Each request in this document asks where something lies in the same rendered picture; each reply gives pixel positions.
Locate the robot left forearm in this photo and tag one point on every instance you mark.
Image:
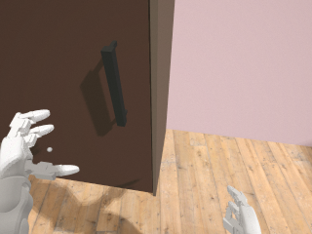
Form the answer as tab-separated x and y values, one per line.
15	205

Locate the robot left hand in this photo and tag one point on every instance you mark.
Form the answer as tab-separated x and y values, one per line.
14	149

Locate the handle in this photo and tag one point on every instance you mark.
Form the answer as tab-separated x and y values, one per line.
109	59

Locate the robot right hand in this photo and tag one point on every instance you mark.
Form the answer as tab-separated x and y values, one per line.
246	221

